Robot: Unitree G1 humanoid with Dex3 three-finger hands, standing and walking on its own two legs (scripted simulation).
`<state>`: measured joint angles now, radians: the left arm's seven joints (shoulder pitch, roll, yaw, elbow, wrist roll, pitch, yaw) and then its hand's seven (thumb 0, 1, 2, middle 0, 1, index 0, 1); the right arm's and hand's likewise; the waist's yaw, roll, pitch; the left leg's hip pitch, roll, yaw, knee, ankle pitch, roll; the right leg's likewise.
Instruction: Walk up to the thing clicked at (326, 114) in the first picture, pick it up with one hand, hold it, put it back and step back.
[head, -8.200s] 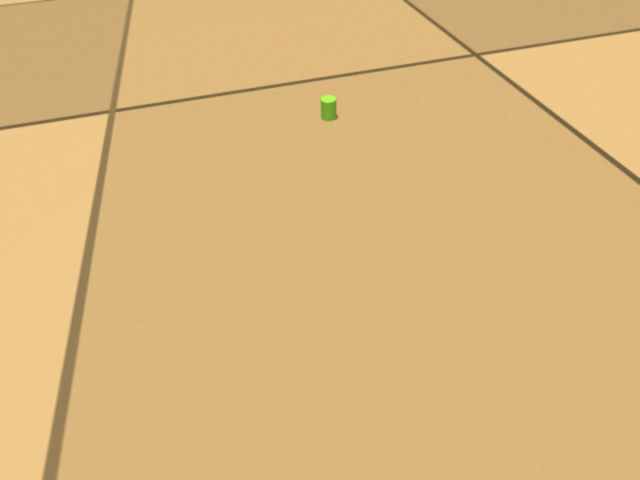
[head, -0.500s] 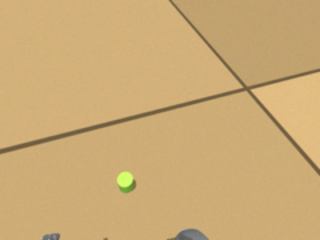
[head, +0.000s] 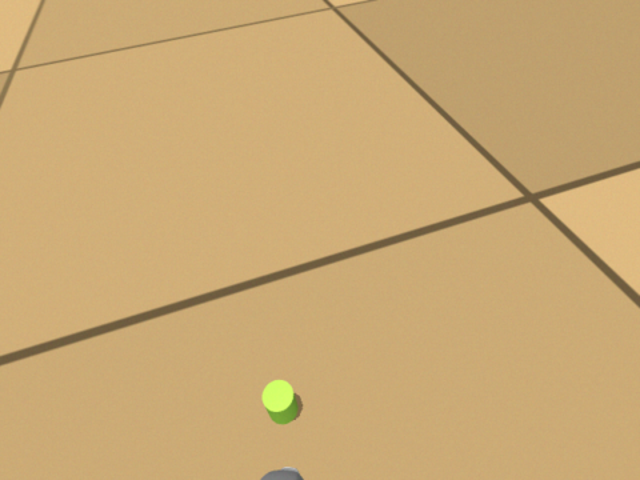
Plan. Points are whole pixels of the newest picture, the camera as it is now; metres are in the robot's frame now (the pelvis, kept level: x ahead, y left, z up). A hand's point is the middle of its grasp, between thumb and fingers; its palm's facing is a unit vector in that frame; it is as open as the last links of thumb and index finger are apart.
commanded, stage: walk up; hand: left
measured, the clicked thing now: (280, 402) +0.45 +0.20 -0.70
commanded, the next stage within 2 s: none
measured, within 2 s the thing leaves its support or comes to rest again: neither
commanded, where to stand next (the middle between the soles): +0.10 +0.00 m, yaw -1 degrees
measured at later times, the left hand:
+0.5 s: hand out of the picture +0.02 +0.26 -0.15, palm faces -0.01 -0.92 -0.39, open 7.4 cm
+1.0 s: hand out of the picture +0.10 +0.25 -0.14, palm faces +0.02 -0.94 -0.34, open 7.4 cm
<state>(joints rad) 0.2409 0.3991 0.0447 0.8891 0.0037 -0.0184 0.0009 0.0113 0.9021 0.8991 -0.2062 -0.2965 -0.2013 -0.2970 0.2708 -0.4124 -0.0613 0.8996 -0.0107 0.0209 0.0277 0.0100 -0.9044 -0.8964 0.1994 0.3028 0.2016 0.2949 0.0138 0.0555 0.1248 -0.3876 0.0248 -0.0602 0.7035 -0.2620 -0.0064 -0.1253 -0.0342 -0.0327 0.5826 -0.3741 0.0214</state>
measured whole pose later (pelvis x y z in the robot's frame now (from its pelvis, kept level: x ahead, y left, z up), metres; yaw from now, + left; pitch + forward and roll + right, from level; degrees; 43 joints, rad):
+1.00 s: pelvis -0.01 -0.01 +0.01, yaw +1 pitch -3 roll +0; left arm 0.10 0.38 0.03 0.99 0.01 0.00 -0.02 0.01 0.91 0.90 -0.20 -0.30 -0.20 -0.30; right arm 0.17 -0.36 -0.01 1.02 -0.02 -0.03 0.01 0.01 -0.90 -0.90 0.20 0.30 0.20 0.30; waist 0.00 -0.02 0.07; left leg -0.27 -0.01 -0.07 0.54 -0.23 -0.01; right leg -0.10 0.00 -0.03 0.53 -0.39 -0.03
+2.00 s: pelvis -0.03 -0.03 +0.01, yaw +0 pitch -1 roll +4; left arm 0.32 0.36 0.09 0.86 0.06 0.02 0.01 0.01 0.90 0.90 -0.21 -0.30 -0.20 -0.30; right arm 0.23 -0.44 -0.09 0.86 0.00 0.07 0.01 0.01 -0.91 -0.90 0.20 0.30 0.20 0.29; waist 0.04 0.05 0.12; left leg -0.51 -0.10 -0.15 1.21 -0.37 -0.03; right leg -0.32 -0.06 -0.04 0.64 -0.32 -0.05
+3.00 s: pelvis +0.00 +0.00 -0.01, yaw +3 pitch -2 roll +2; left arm 0.16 0.40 0.04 0.93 0.02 0.01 0.00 0.01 0.91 0.90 -0.20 -0.30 -0.20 -0.30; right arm 0.22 -0.38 -0.04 0.97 -0.03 0.01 0.02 0.01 -0.90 -0.90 0.20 0.30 0.20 0.30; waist 0.00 -0.01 0.09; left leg -0.25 0.01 0.01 0.71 -0.43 0.01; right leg -0.48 -0.05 0.05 0.83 -0.41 -0.01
